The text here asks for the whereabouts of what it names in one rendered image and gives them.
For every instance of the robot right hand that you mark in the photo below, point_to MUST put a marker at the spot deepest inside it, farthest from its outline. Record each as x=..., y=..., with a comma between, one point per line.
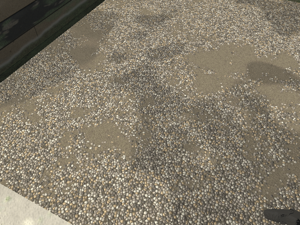
x=283, y=216

